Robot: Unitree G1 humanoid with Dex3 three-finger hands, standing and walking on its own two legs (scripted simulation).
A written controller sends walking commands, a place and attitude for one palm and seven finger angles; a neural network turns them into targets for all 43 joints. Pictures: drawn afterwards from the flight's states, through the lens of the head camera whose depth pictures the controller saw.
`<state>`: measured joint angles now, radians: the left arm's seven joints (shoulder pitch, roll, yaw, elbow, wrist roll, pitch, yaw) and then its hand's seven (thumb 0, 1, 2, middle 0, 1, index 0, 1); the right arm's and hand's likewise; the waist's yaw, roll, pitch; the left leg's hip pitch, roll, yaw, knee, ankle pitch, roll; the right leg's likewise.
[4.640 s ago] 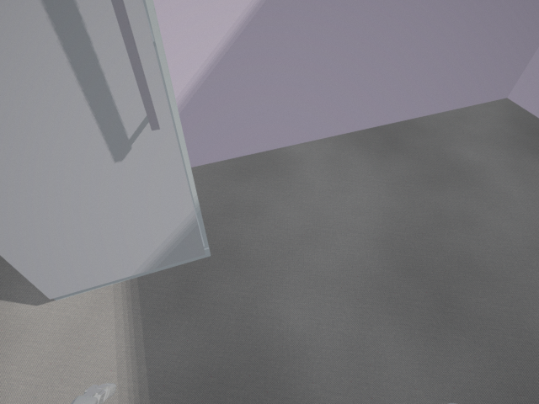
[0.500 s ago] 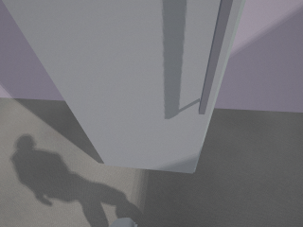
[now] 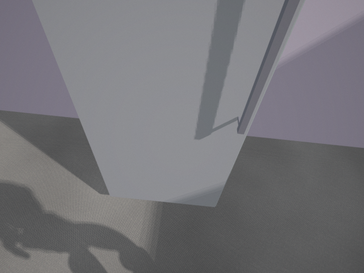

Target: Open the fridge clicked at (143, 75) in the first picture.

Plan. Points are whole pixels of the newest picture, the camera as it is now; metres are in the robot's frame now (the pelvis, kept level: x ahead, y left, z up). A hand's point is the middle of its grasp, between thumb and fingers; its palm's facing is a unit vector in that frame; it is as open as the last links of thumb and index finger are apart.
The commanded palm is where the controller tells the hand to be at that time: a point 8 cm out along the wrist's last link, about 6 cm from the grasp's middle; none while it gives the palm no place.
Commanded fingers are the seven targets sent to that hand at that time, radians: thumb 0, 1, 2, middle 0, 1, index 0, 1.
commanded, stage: come to a stop and stand still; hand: right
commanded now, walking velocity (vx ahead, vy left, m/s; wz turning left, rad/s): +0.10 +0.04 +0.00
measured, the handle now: (265, 60) +0.54 -0.17 +0.22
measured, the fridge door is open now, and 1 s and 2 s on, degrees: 0 0 0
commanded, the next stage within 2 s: look again from close up in 0.76 s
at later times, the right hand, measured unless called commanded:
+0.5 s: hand out of the picture +0.05 -0.20 -0.18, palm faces +0.01 +0.98 -0.21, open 7.3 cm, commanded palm none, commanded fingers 0.00 -0.90 -0.90 0.20 0.30 0.20 0.30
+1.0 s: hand out of the picture +0.02 -0.20 -0.18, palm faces +0.05 +0.97 -0.23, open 7.3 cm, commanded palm none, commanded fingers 0.00 -0.90 -0.90 0.20 0.30 0.20 0.30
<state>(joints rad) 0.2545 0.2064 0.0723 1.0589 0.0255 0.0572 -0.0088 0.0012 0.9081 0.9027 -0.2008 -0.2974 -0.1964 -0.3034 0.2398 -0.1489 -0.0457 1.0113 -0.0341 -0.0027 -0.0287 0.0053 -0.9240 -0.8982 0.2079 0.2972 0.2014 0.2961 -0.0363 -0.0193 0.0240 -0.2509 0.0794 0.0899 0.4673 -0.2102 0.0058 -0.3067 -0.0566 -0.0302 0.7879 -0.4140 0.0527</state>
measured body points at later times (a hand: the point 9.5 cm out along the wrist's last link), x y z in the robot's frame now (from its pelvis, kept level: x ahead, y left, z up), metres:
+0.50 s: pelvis +0.02 -0.02 -0.01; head +0.05 +0.00 +0.44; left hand -0.02 +0.20 -0.17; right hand +0.05 -0.25 -0.16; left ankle +0.03 +0.09 -0.74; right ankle -0.03 -0.15 -0.74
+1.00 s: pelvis +0.02 -0.02 -0.01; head +0.02 -0.01 +0.44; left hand +0.03 +0.22 -0.16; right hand +0.02 -0.25 -0.16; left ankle +0.03 +0.09 -0.74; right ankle -0.02 -0.15 -0.74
